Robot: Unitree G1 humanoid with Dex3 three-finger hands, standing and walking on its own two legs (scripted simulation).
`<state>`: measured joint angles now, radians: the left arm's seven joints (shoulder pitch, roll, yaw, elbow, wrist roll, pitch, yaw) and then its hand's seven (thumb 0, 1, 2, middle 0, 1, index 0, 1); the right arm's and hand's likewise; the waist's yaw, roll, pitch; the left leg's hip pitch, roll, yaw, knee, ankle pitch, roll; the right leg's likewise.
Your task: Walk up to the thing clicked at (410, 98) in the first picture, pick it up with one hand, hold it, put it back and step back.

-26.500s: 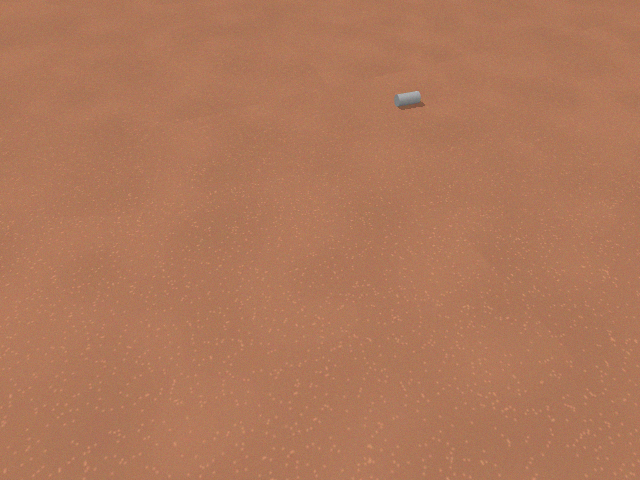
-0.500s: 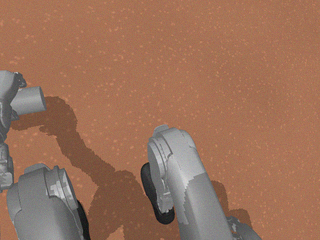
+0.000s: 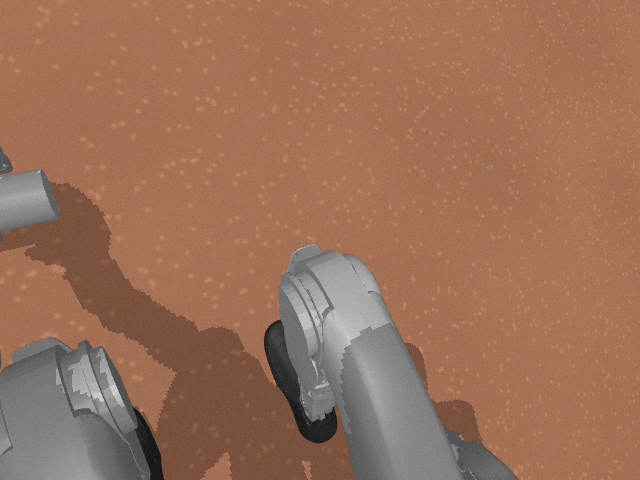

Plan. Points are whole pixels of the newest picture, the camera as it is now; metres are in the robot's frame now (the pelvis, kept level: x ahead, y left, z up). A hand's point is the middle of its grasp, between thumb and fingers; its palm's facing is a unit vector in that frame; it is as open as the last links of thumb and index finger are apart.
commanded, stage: rest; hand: left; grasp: from above
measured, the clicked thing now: out of the picture +0.49 +0.23 -0.26
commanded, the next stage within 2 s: open in 0.66 s
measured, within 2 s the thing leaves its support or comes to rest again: rests again in 0.12 s
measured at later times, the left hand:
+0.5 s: hand out of the picture +0.48 +0.24 -0.23, palm faces -0.46 -0.07 -0.89, open 9.0 cm
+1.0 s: hand out of the picture +0.48 +0.23 -0.23, palm faces -0.45 -0.06 -0.89, open 9.4 cm
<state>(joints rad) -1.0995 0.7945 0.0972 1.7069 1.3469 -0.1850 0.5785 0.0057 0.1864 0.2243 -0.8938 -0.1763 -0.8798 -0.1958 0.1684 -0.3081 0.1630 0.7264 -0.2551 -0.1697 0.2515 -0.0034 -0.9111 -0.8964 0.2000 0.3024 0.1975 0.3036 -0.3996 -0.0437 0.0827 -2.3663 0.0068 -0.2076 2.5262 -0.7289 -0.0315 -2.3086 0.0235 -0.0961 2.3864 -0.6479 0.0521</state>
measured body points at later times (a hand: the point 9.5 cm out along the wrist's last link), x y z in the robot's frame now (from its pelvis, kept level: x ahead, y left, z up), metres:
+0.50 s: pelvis -0.01 +0.00 +0.00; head +0.27 +0.09 +0.35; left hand +0.50 +0.24 -0.17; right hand +0.00 -0.25 -0.07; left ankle +0.06 +0.13 -0.27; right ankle +0.11 -0.12 -0.27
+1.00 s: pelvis -0.01 +0.00 +0.00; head +0.27 +0.10 +0.35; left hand +0.50 +0.23 -0.18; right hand +0.00 -0.24 -0.05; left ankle +0.06 +0.13 -0.27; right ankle +0.11 -0.12 -0.27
